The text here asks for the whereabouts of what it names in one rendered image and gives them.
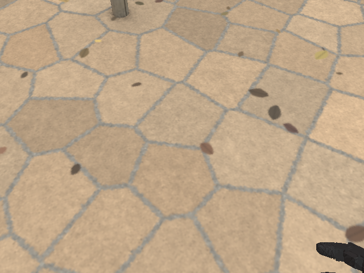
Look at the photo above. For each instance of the robot right hand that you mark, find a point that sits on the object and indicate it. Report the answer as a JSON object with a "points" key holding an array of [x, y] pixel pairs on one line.
{"points": [[350, 253]]}

